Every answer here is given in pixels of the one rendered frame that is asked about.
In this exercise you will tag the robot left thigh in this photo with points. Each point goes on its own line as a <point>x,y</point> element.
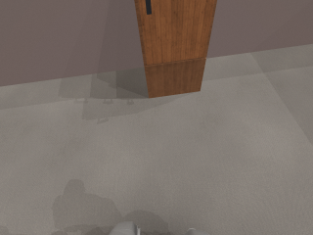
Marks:
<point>126,228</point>

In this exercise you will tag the cupboard door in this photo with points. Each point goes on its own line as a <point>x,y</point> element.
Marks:
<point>176,30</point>

